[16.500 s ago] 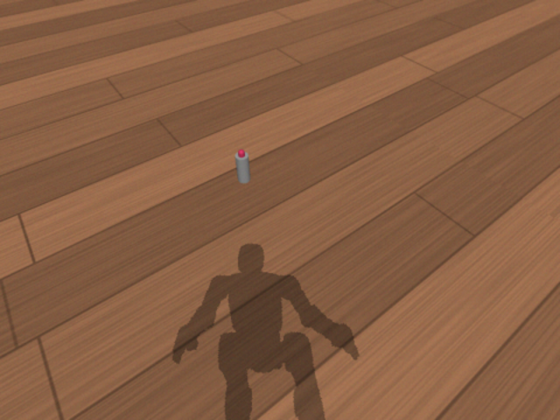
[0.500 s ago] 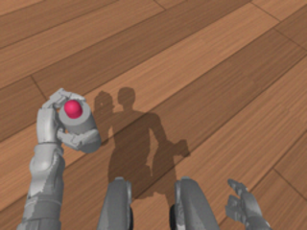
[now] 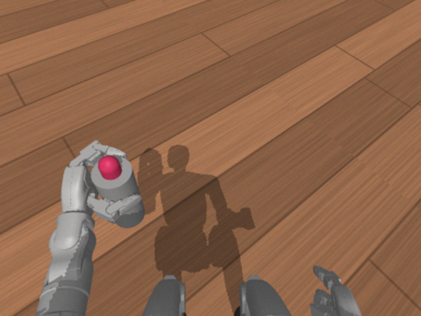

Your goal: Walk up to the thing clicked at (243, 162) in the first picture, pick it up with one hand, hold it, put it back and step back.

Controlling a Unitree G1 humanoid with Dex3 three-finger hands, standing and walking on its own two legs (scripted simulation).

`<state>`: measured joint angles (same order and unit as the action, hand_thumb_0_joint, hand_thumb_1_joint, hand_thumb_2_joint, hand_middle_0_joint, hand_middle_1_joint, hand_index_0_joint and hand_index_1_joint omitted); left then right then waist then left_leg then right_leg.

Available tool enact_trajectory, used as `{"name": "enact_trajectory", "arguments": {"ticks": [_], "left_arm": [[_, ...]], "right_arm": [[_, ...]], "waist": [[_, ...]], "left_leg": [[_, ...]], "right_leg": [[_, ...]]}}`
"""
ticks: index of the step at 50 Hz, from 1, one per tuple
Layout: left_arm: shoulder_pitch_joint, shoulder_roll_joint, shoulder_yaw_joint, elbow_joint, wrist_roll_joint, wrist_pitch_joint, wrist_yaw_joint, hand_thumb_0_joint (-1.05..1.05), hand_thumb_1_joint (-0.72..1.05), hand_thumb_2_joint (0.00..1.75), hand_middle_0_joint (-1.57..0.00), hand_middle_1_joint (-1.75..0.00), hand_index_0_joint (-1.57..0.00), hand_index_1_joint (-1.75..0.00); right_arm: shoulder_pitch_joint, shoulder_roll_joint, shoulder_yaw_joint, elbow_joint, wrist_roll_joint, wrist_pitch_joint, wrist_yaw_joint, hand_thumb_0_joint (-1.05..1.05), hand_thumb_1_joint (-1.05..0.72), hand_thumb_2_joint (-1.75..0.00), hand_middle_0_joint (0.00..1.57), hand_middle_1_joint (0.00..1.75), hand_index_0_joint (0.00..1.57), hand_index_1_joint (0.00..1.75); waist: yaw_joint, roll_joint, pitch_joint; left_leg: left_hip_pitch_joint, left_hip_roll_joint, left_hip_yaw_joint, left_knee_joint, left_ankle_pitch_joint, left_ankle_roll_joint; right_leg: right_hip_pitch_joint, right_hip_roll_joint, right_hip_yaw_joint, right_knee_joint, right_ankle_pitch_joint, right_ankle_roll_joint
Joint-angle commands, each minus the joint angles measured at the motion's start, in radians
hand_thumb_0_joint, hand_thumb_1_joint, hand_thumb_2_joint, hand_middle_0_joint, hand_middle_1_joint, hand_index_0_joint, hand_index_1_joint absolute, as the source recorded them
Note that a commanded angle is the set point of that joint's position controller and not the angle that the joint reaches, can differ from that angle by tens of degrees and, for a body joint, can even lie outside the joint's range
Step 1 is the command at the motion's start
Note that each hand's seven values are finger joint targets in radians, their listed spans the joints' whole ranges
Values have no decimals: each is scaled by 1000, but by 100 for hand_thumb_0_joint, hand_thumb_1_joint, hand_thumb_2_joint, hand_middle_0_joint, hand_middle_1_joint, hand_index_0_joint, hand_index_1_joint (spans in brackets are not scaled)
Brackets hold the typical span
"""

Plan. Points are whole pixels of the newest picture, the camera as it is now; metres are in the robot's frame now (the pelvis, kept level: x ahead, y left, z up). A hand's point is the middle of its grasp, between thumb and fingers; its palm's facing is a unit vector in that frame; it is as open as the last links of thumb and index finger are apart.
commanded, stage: lift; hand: left
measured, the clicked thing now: (119, 191) +0.34 +0.18 +0.02
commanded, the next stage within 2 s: hold in 0.68 s
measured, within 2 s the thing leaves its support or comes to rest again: neither
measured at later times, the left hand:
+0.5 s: hand (119, 169) +0.35 +0.16 +0.08, palm faces +0.06 -1.00 +0.01, open 10.1 cm
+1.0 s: hand (122, 158) +0.36 +0.15 +0.11, palm faces +0.05 -1.00 +0.01, open 10.1 cm
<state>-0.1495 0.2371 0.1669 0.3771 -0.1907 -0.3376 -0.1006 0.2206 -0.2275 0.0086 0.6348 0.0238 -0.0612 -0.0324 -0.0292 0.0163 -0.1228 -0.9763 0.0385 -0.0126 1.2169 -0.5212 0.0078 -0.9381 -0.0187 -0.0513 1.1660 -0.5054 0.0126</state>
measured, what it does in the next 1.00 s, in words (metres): rises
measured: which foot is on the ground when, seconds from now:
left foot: down 0.00-1.00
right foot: down 0.00-1.00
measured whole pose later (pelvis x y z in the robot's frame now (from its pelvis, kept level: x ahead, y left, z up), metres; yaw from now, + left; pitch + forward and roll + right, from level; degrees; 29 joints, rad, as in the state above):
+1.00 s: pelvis +0.02 -0.01 +0.05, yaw +0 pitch +8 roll -1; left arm -0.13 0.19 0.15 0.41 -0.19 -0.36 -0.11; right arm 0.24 -0.23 0.00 0.65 0.01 -0.02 -0.03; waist -0.03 0.01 -0.06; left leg -0.62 0.04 0.00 0.91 -0.44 -0.01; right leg -0.60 -0.01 -0.04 0.88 -0.43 0.00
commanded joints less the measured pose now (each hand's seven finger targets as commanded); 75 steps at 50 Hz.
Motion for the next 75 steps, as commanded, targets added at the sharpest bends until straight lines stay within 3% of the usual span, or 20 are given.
{"name": "enact_trajectory", "arguments": {"ticks": [1, 8, 9, 13, 16, 21, 22, 28, 29, 30, 31, 38, 45, 53, 59, 67, 68, 71, 73, 75], "left_arm": [[-208, 110, 37, -197, -19, -69, -5, 0, 10, 128, -129, -145, -132, -145], [-240, 129, 59, -216, -19, -87, 7, 0, 8, 127, -129, -144, -131, -145], [-218, 96, 29, -202, -17, -87, 4, 0, 8, 127, -129, -144, -131, -144], [-188, 79, 9, -155, -6, -81, -2, 0, 7, 125, -126, -141, -128, -141], [-232, 121, 45, -225, -14, -91, -4, 0, 5, 124, -127, -142, -129, -141], [-241, 105, 36, -204, -16, -91, -2, 0, 11, 125, -127, -141, -129, -141], [-191, 70, 18, -134, -16, -85, -8, 0, 11, 125, -126, -141, -129, -141], [-252, 128, 46, -213, -15, -105, -17, 0, 12, 126, -128, -142, -130, -142], [-239, 120, 44, -219, -18, -107, -16, 0, 10, 125, -128, -142, -130, -142], [-172, 52, 9, -134, -25, -95, -20, 0, 10, 124, -126, -140, -129, -140], [-231, 86, 32, -213, -30, -103, -17, 0, 9, 124, -126, -140, -127, -140], [-239, 100, 30, -194, -18, -105, -24, 0, 15, 126, -129, -141, -130, -142], [-209, 77, 23, -177, -23, -89, -12, 0, 11, 123, -125, -140, -126, -141], [-234, 102, 42, -222, -14, -93, 3, 0, 10, 124, -126, -141, -127, -141], [-241, 75, 0, -211, -3, -84, 8, 0, 13, 124, -127, -141, -128, -142], [-262, 80, 10, -222, -11, -76, 11, 0, 11, 123, -127, -140, -128, -141], [-207, 51, 8, -128, -12, -71, 12, 0, 11, 123, -127, -140, -128, -141], [-250, 85, 16, -215, -8, -91, 14, 0, 12, 123, -129, -141, -129, -142], [-173, 52, -3, -128, -5, -80, 7, 0, 13, 122, -128, -141, -129, -141], [-236, 72, 3, -201, -10, -87, 3, 0, 11, 122, -127, -140, -128, -141]], "right_arm": [[12, -147, -59, -118, 1, -36, -9, 0, -91, -90, 20, 30, 20, 30], [5, -134, -54, -115, -1, -35, -10, 0, -91, -90, 20, 30, 20, 30], [6, -131, -52, -114, -2, -34, -11, 0, -91, -90, 20, 30, 20, 30], [10, -131, -56, -108, -5, -33, -10, 0, -91, -90, 20, 30, 20, 30], [15, -134, -59, -108, -7, -29, -9, 0, -91, -90, 20, 30, 20, 30], [14, -130, -57, -102, -8, -24, -10, 0, -91, -90, 20, 30, 20, 30], [4, -130, -55, -113, -6, -21, -9, 0, -91, -90, 20, 30, 20, 30], [2, -132, -58, -107, -8, -20, -11, 0, -91, -90, 20, 30, 20, 30], [0, -128, -56, -108, -9, -19, -11, 0, -91, -90, 20, 30, 20, 30], [-3, -124, -51, -113, -9, -18, -9, 0, -91, -90, 20, 30, 20, 30], [0, -131, -56, -110, -8, -22, -7, 0, -91, -90, 20, 30, 20, 30], [0, -135, -63, -109, -7, -11, -6, 0, -90, -90, 20, 30, 20, 30], [8, -129, -59, -106, -8, -3, -8, 0, -91, -90, 20, 30, 20, 30], [4, -133, -63, -110, -9, 5, -6, 0, -91, -90, 20, 30, 20, 30], [-10, -133, -61, -116, -7, 4, -5, 0, -91, -90, 20, 30, 20, 30], [-20, -127, -56, -119, -6, -1, -6, 0, -90, -90, 20, 30, 20, 30], [-25, -132, -58, -117, -5, -4, -2, 0, -91, -90, 20, 30, 20, 30], [-26, -134, -63, -117, -6, -10, -2, 0, -91, -90, 20, 30, 20, 30], [-28, -129, -57, -121, -7, -6, -2, 0, -91, -90, 20, 30, 20, 30], [-31, -129, -57, -123, -4, -11, -2, 0, -91, -90, 20, 30, 20, 30]], "waist": [[-1, 26, -320], [8, 8, -281], [2, 2, -270], [-6, 4, -262], [11, 27, -293], [1, 8, -257], [-5, -19, -220], [9, 18, -235], [12, 6, -238], [-3, -28, -229], [8, 6, -237], [2, 12, -191], [3, -16, -231], [14, 13, -229], [1, 7, -178], [8, -4, -160], [-3, -43, -112], [11, 2, -171], [4, -29, -148], [14, -14, -171]], "left_leg": [[306, -16, -36, -237, 218, -5], [326, -21, -17, -287, 213, 0], [337, -22, -14, -294, 218, 0], [370, -20, -15, -318, 236, -1], [411, -19, -15, -332, 286, -5], [408, -21, -6, -348, 294, -1], [396, -23, -5, -356, 279, 1], [439, -27, 1, -385, 259, -2], [442, -27, 5, -385, 267, -1], [440, -27, 1, -386, 279, 0], [452, -26, 3, -391, 293, -3], [474, -20, -8, -420, 290, -7], [494, -26, 13, -408, 362, 1], [531, -25, 10, -439, 367, -4], [531, -25, 12, -465, 326, -5], [535, -27, 11, -489, 285, -6], [515, -22, 5, -496, 257, -4], [546, -24, 8, -502, 254, -7], [527, -28, 11, -494, 275, -2], [534, -27, 12, -495, 290, -3]], "right_leg": [[202, 30, 3, -201, 233, -34], [285, 25, 18, -266, 240, -26], [289, 24, 21, -274, 248, -26], [313, 26, 18, -296, 265, -27], [352, 28, 14, -301, 303, -31], [381, 27, 20, -328, 325, -26], [375, 28, 18, -336, 313, -26], [410, 23, 24, -368, 292, -24], [428, 22, 27, -373, 303, -21], [432, 28, 21, -370, 316, -21], [432, 28, 21, -365, 328, -25], [415, 33, 11, -377, 312, -30], [483, 25, 27, -402, 406, -17], [496, 30, 20, -414, 392, -23], [494, 30, 20, -438, 356, -23], [511, 29, 17, -462, 316, -21], [489, 33, 10, -464, 288, -21], [500, 29, 14, -463, 283, -25], [508, 29, 16, -469, 310, -19], [527, 27, 19, -468, 327, -20]]}}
